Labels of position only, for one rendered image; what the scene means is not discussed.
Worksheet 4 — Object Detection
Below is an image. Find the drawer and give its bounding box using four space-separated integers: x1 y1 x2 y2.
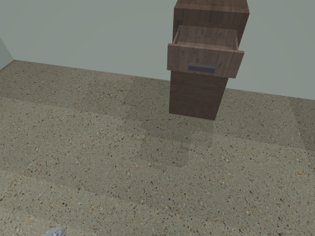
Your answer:
167 25 245 79

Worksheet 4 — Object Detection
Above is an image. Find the cabinet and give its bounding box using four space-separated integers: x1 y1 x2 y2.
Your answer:
169 0 250 120

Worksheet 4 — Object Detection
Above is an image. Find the handle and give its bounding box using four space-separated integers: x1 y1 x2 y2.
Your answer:
188 60 216 73

